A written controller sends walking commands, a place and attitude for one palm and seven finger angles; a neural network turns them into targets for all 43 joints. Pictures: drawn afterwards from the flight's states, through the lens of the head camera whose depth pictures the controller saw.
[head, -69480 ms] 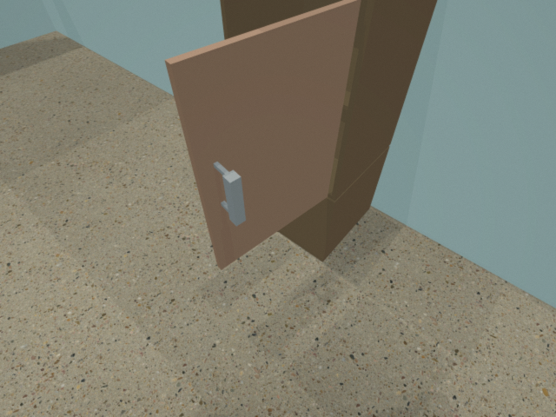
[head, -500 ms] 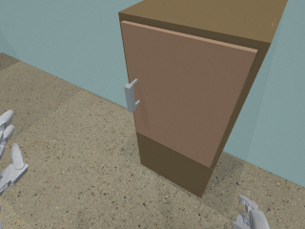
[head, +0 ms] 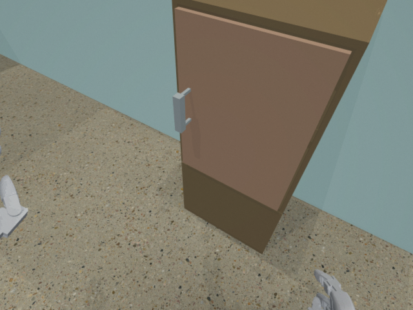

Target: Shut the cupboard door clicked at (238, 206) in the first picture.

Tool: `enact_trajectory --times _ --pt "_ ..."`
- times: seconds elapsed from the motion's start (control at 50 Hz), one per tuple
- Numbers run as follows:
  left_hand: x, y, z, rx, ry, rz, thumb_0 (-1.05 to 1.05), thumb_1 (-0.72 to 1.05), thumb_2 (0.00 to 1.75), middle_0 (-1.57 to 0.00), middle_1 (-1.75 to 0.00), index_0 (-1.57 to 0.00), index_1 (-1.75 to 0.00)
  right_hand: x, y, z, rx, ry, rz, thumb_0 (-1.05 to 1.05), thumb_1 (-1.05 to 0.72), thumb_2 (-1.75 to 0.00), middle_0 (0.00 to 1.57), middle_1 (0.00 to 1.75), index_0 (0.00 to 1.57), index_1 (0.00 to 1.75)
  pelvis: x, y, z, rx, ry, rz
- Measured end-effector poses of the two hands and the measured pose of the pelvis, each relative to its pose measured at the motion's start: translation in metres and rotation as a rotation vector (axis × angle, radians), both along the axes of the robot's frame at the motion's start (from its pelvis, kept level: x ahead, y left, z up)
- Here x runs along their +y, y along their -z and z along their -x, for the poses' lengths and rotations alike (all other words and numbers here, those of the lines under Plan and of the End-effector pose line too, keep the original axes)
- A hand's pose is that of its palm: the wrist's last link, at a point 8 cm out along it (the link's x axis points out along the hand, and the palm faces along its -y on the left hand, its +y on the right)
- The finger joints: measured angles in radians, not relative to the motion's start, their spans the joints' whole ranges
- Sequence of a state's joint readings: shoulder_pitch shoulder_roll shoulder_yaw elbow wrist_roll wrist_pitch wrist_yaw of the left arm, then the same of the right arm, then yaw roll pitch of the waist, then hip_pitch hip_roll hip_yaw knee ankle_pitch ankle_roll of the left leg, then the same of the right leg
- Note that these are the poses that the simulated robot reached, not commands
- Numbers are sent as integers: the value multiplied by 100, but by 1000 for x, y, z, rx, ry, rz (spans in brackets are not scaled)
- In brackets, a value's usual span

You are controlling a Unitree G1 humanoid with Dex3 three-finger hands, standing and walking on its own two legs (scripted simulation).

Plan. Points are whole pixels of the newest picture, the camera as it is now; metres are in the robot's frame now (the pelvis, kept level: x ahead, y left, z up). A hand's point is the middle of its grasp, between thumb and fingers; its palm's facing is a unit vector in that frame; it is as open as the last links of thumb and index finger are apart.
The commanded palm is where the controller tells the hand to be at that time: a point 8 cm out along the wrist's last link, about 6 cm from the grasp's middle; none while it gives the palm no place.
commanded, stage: step back with the hand held close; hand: left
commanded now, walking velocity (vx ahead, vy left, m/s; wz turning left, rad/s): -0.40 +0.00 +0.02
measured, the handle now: (183, 110) +0.70 +0.11 -0.02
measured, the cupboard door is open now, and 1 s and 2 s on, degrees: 0 0 0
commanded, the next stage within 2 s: stop stepping back and stand still in 0.68 s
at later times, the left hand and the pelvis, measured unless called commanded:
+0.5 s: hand (31, 245) +0.16 +0.23 +0.18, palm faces +0.34 -0.83 -0.44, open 7.4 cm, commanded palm +0.08 +0.28 +0.20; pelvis -0.06 -0.02 +0.01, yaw -2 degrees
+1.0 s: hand out of the picture +0.03 +0.26 +0.18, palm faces +0.40 -0.79 -0.46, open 7.4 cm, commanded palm -0.03 +0.30 +0.20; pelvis -0.17 +0.00 +0.02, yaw +0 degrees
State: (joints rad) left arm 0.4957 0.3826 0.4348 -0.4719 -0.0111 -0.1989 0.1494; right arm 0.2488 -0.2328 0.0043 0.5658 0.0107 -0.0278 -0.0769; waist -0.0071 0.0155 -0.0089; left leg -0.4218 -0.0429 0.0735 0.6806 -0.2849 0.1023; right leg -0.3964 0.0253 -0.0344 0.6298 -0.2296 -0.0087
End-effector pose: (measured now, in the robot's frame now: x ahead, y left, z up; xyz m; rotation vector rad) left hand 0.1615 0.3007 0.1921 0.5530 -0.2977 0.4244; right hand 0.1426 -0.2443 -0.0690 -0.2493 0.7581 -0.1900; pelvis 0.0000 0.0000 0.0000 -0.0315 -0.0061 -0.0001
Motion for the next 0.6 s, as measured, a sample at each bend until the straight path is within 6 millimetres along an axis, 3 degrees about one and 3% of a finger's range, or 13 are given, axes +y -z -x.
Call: enact_trajectory --times 0.16,0.32,0.48,0.6 --pt "5 -5 11 -41 38 -46 1 89 90 -22 -30 -21 -30 -4 -4 15 2 12 39 1 -90 -90 21 30 21 30 4 2 11 7 -3 14" --pt "14 -6 24 -41 2 -29 1 89 90 -21 -30 -21 -30 4 -8 16 7 -24 36 1 -90 -90 21 30 21 30 1 -4 20 50 -16 40" --pt "-23 1 35 11 117 18 1 89 90 -21 -30 -20 -30 6 -16 16 -45 -74 -5 1 -90 -90 21 30 21 30 -16 -9 59 91 29 26" --pt "-42 -13 73 34 185 -51 1 89 90 -22 -30 -21 -30 -8 -27 42 -108 -33 -29 1 -90 -90 21 30 21 30 -29 -8 86 58 16 31"
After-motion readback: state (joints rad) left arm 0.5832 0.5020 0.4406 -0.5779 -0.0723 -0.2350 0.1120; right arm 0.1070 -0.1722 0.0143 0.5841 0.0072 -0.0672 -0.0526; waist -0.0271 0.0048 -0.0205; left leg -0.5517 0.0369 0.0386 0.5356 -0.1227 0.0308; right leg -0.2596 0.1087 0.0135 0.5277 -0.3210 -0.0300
